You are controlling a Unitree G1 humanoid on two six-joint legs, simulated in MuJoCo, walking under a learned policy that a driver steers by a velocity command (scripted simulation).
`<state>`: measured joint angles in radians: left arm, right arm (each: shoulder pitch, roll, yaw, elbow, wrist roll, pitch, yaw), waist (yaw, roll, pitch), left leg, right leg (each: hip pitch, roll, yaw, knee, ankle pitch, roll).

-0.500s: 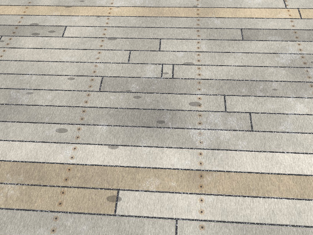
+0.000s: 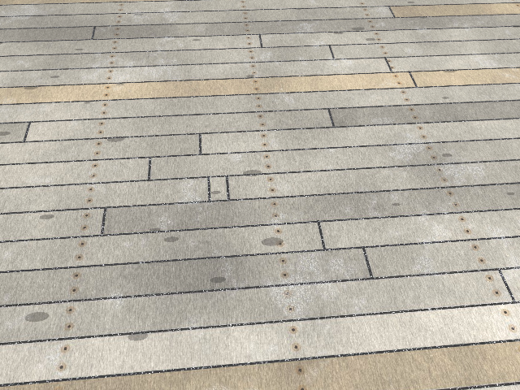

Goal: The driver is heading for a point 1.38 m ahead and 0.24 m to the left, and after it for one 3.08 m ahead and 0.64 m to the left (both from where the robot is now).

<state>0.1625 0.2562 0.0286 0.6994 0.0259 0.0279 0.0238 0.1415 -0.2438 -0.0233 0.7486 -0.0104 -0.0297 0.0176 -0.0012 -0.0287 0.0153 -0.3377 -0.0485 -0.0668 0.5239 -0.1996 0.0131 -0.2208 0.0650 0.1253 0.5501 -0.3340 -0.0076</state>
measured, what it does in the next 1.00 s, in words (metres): walks ahead: left foot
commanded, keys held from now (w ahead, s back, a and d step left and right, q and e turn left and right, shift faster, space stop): q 0.34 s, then w+q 0.24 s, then w+e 0.42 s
